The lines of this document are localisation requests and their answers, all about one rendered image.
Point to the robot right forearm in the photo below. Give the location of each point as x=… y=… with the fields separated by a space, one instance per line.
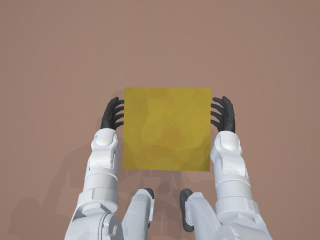
x=235 y=202

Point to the left robot hand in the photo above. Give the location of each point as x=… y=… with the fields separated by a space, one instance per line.
x=109 y=118

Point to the right robot hand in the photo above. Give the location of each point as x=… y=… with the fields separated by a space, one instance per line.
x=227 y=117

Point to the carton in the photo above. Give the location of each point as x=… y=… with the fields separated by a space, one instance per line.
x=167 y=128

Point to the robot left foot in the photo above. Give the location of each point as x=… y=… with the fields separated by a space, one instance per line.
x=152 y=194

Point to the right robot upper arm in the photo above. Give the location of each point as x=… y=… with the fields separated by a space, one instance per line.
x=234 y=231

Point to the left robot upper arm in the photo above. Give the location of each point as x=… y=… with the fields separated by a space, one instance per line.
x=102 y=226

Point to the robot left shin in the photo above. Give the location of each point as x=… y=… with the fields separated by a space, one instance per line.
x=142 y=191

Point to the robot left forearm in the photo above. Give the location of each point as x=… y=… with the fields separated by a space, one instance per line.
x=100 y=183

